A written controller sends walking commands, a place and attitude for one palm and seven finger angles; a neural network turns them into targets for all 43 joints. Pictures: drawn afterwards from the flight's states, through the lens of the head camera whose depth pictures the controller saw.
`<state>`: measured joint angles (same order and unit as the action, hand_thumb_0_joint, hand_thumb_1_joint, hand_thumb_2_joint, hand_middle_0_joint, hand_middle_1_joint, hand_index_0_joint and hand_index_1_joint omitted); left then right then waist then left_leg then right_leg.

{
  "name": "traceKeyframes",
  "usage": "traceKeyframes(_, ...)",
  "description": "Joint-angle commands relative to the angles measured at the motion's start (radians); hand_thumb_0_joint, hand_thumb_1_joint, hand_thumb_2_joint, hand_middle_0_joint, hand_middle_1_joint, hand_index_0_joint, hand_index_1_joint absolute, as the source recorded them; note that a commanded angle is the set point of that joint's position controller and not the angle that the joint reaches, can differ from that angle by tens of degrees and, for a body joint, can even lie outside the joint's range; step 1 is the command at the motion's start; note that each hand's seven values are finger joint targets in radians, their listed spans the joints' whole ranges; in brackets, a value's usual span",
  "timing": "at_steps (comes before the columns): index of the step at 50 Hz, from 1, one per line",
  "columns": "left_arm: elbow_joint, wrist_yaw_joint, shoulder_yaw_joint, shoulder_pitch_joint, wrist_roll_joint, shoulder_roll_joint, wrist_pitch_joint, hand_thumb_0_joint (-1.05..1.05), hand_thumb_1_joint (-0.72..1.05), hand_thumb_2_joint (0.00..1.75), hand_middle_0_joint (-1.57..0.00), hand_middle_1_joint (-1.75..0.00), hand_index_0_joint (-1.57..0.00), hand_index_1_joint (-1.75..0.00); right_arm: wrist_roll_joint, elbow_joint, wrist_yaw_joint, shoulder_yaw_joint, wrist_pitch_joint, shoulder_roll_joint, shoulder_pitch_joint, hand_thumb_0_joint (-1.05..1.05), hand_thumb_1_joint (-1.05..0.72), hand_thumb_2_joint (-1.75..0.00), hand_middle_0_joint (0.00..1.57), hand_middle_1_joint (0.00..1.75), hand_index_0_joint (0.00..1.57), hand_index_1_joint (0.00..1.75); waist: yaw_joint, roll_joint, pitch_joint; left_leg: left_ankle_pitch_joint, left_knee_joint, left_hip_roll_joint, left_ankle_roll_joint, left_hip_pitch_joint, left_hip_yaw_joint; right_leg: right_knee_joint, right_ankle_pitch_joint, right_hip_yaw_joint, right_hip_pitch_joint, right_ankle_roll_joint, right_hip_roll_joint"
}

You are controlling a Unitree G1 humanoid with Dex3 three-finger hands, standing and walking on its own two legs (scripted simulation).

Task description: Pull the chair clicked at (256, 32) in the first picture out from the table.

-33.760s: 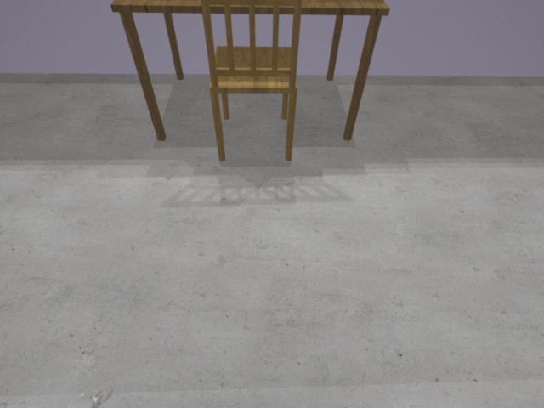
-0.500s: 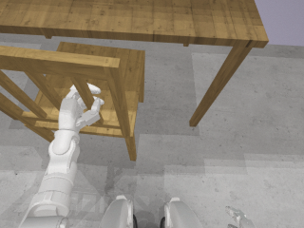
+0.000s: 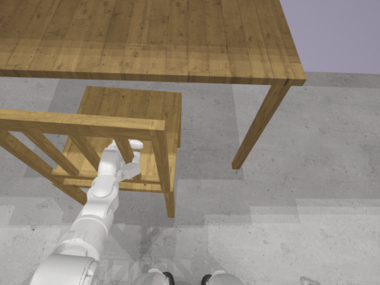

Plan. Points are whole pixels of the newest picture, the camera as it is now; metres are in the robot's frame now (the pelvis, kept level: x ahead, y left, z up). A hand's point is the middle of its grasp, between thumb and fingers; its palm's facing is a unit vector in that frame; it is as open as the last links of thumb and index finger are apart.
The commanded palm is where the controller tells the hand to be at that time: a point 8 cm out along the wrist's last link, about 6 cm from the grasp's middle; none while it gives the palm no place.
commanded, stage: step backward, pulling the chair out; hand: left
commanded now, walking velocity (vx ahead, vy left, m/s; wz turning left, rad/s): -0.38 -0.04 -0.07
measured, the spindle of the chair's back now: (92, 157) +0.41 +0.24 -0.09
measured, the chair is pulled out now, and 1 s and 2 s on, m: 0.07 0.23 0.31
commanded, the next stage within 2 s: none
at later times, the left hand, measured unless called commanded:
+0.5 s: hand (151, 206) +0.28 +0.08 -0.06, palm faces -0.05 -0.99 -0.16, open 5.3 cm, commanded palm +0.28 +0.14 -0.05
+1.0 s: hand (149, 231) +0.23 +0.08 -0.06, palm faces -0.06 -0.98 -0.20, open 5.6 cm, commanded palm +0.22 +0.14 -0.05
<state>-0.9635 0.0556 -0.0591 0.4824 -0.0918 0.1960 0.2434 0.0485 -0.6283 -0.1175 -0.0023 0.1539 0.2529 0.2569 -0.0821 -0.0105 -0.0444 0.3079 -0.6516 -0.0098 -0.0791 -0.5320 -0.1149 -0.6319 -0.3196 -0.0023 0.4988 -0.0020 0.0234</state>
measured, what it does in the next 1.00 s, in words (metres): walks backwards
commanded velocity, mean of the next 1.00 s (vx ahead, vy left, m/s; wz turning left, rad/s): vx -0.38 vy -0.01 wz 0.01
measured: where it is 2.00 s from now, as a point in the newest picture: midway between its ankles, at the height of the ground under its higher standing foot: outside the picture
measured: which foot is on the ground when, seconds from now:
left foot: down 0.00-0.96, up 0.98-1.00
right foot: down 0.00-1.00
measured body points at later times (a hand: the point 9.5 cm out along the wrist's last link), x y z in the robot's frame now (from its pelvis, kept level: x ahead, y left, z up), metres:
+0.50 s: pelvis -0.07 -0.02 +0.01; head +0.02 -0.05 +0.45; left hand +0.28 +0.13 -0.05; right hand +0.01 -0.30 -0.13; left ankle -0.01 +0.07 -0.71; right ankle -0.01 -0.12 -0.72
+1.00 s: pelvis -0.13 -0.02 +0.00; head -0.05 -0.05 +0.44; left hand +0.23 +0.13 -0.05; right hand -0.05 -0.25 -0.15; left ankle -0.09 +0.10 -0.71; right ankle -0.02 -0.12 -0.72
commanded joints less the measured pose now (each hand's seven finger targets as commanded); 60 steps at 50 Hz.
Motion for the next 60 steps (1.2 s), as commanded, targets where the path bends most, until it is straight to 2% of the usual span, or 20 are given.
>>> traceKeyframes(1,0.218,0.008,0.021,0.221,0.063,0.14,0.04,0.0,0.9,0.9,-0.5,-1.45,-0.5,-1.45,-0.007,0.073,-0.002,-0.036,-0.027,0.121,0.057,0.0,-0.9,-0.9,0.2,0.3,0.2,0.3,0.031,0.211,0.47,-0.852,0.073,0.248,0.042,0.498,0.232,0.018,0.298,-0.055,-0.096,-0.014,-0.082)
traceKeyframes(4,0.233,0.008,0.007,0.188,0.061,0.15,0.041,0.0,0.9,0.9,-0.5,-1.45,-0.5,-1.45,-0.004,0.08,-0.006,-0.042,-0.031,0.124,0.049,0.0,-0.9,-0.9,0.2,0.3,0.2,0.3,0.031,0.134,0.489,-0.794,0.085,0.252,0.046,0.478,0.219,0.03,0.35,-0.065,-0.146,-0.014,-0.084)
traceKeyframes(12,0.214,0.025,-0.007,0.241,0.068,0.187,0.06,0.0,0.9,0.9,-0.5,-1.45,-0.5,-1.45,-0.008,0.038,-0.02,-0.045,-0.077,0.127,0.033,0.0,-0.9,-0.9,0.2,0.3,0.2,0.3,0.04,0.192,0.456,-0.551,0.134,0.259,0.025,0.434,0.194,0.031,0.26,-0.072,-0.152,-0.016,-0.092)
traceKeyframes(17,0.16,0.037,0.011,0.273,0.059,0.199,0.063,0.0,0.9,0.9,-0.5,-1.45,-0.5,-1.45,0.007,0.012,-0.037,-0.048,-0.108,0.127,0.028,0.0,-0.9,-0.9,0.2,0.3,0.2,0.3,0.028,0.058,0.405,-0.199,0.083,0.159,0.064,0.308,0.146,0.129,0.399,-0.188,-0.176,-0.028,-0.17)
traceKeyframes(23,0.099,0.054,0.046,0.28,0.061,0.177,0.049,0.0,0.9,0.9,-0.5,-1.45,-0.5,-1.45,0.026,-0.01,-0.026,-0.048,-0.138,0.131,0.003,0.0,-0.9,-0.9,0.2,0.3,0.2,0.3,0.041,-0.072,0.351,0.132,-0.074,0.034,0.091,0.24,0.134,0.353,0.231,-0.338,-0.181,-0.041,-0.325)
traceKeyframes(27,0.119,0.051,0.072,0.286,0.06,0.139,0.025,0.0,0.9,0.9,-0.5,-1.45,-0.5,-1.45,0.022,-0.028,-0.029,-0.038,-0.156,0.138,0.001,0.0,-0.9,-0.9,0.2,0.3,0.2,0.3,0.022,-0.071,0.387,0.014,0.057,0.039,0.087,0.274,0.163,0.28,0.38,-0.229,-0.269,-0.056,-0.289)
traceKeyframes(30,0.141,0.047,0.087,0.269,0.058,0.113,0.023,0.0,0.9,0.9,-0.5,-1.45,-0.5,-1.45,0.018,-0.013,-0.038,-0.039,-0.154,0.148,-0.011,0.0,-0.9,-0.9,0.2,0.3,0.2,0.3,0.041,0.043,0.355,-0.295,0.203,0.134,0.055,0.303,0.219,0.142,0.357,-0.092,-0.234,0.012,-0.128)
traceKeyframes(32,0.124,0.044,0.085,0.246,0.056,0.11,0.015,0.0,0.9,0.9,-0.5,-1.45,-0.5,-1.45,0.021,-0.007,-0.031,-0.043,-0.151,0.139,-0.008,0.0,-0.9,-0.9,0.2,0.3,0.2,0.3,0.056,0.041,0.359,-0.295,0.214,0.17,0.045,0.329,0.196,0.138,0.272,-0.078,-0.217,0.017,-0.1)
traceKeyframes(34,0.179,0.033,0.136,0.308,0.054,0.039,0.014,0.0,0.9,0.9,-0.5,-1.45,-0.5,-1.45,0.008,0.019,-0.035,-0.028,-0.144,0.121,-0.022,0.0,-0.9,-0.9,0.2,0.3,0.2,0.3,0.052,0.149,0.381,-0.353,0.24,0.208,0.03,0.324,0.228,0.024,0.224,-0.042,-0.214,0.009,-0.08)
traceKeyframes(36,0.179,0.034,0.115,0.295,0.062,0.054,0.011,0.0,0.9,0.9,-0.5,-1.45,-0.5,-1.45,-0.003,0.023,-0.033,-0.033,-0.137,0.123,-0.021,0.0,-0.9,-0.9,0.2,0.3,0.2,0.3,0.055,0.184,0.37,-0.442,0.231,0.239,0.022,0.324,0.242,-0.044,0.167,-0.04,-0.183,0.0,-0.073)
traceKeyframes(40,0.18,0.033,0.1,0.312,0.075,0.053,0.016,0.0,0.9,0.9,-0.5,-1.45,-0.5,-1.45,-0.022,0.016,-0.023,-0.032,-0.136,0.114,-0.025,0.0,-0.9,-0.9,0.2,0.3,0.2,0.3,0.056,0.142,0.297,-0.446,0.215,0.288,-0.008,0.279,0.264,-0.058,0.064,-0.034,-0.173,-0.009,-0.073)
traceKeyframes(43,0.154,0.038,0.061,0.282,0.076,0.102,0.018,0.0,0.9,0.9,-0.5,-1.45,-0.5,-1.45,-0.015,0.008,-0.03,-0.043,-0.141,0.119,-0.016,0.0,-0.9,-0.9,0.2,0.3,0.2,0.3,0.046,-0.01,0.339,-0.311,0.127,0.212,0.046,0.201,0.19,0.024,0.421,-0.1,-0.292,-0.023,-0.132)
traceKeyframes(45,0.137,0.039,0.06,0.281,0.078,0.114,0.023,0.0,0.9,0.9,-0.5,-1.45,-0.5,-1.45,-0.015,0.011,-0.03,-0.04,-0.15,0.111,-0.036,0.0,-0.9,-0.9,0.2,0.3,0.2,0.3,0.05,-0.041,0.267,0.079,0.081,0.115,0.078,0.108,0.15,0.126,0.172,-0.201,-0.199,-0.063,-0.224)
traceKeyframes(47,0.102,0.057,0.017,0.232,0.075,0.175,0.028,0.0,0.9,0.9,-0.5,-1.45,-0.5,-1.45,-0.004,-0.018,-0.023,-0.056,-0.164,0.114,0.019,0.0,-0.9,-0.9,0.2,0.3,0.2,0.3,0.053,-0.148,0.289,0.213,-0.098,0.019,0.101,0.203,0.118,0.363,-0.052,-0.348,-0.091,-0.117,-0.323)
traceKeyframes(50,0.098,0.063,0.019,0.248,0.087,0.149,0.016,0.0,0.9,0.9,-0.5,-1.45,-0.5,-1.45,-0.008,-0.026,-0.004,-0.04,-0.177,0.098,-0.011,0.0,-0.9,-0.9,0.2,0.3,0.2,0.3,0.073,-0.175,0.376,0.271,-0.328,-0.009,0.104,0.129,0.175,0.385,0.093,-0.357,-0.26,-0.16,-0.395)
traceKeyframes(53,0.124,0.066,0.01,0.24,0.084,0.149,-0.004,0.0,0.9,0.9,-0.5,-1.45,-0.5,-1.45,-0.004,-0.034,0.002,-0.026,-0.175,0.105,-0.006,0.0,-0.9,-0.9,0.2,0.3,0.2,0.3,0.05,-0.128,0.434,0.243,-0.15,0.003,0.105,0.189,0.163,0.298,0.283,-0.219,-0.343,-0.124,-0.348)
traceKeyframes(56,0.148,0.058,0.05,0.2,0.072,0.11,-0.017,0.0,0.9,0.9,-0.5,-1.45,-0.5,-1.45,-0.004,-0.037,-0.003,-0.022,-0.165,0.116,0.016,0.0,-0.9,-0.9,0.2,0.3,0.2,0.3,0.029,-0.099,0.398,0.102,0.166,0.002,0.097,0.274,0.115,0.275,0.251,-0.147,-0.327,-0.057,-0.284)
traceKeyframes(58,0.203,0.05,0.066,0.211,0.074,0.096,-0.019,0.0,0.9,0.9,-0.5,-1.45,-0.5,-1.45,-0.014,-0.006,-0.017,-0.037,-0.15,0.16,0.008,0.0,-0.9,-0.9,0.2,0.3,0.2,0.3,0.042,0.085,0.351,-0.056,0.316,0.138,0.04,0.243,0.268,0.139,0.245,-0.051,-0.294,0.004,-0.152)
traceKeyframes(59,0.23,0.048,0.073,0.227,0.08,0.082,-0.021,0.0,0.9,0.9,-0.5,-1.45,-0.5,-1.45,-0.014,0.018,-0.021,-0.043,-0.138,0.157,0.001,0.0,-0.9,-0.9,0.2,0.3,0.2,0.3,0.05,0.145,0.349,-0.241,0.263,0.202,0.017,0.234,0.301,0.046,0.297,-0.007,-0.285,0.02,-0.099)
traceKeyframes(60,0.259,0.041,0.094,0.246,0.078,0.053,-0.021,0.0,0.9,0.9,-0.5,-1.45,-0.5,-1.45,-0.011,0.036,-0.019,-0.041,-0.129,0.131,-0.009,0.0,-0.9,-0.9,0.2,0.3,0.2,0.3,0.051,0.133,0.374,-0.341,0.239,0.22,0.023,0.238,0.261,0.003,0.324,0.004,-0.314,0.018,-0.086)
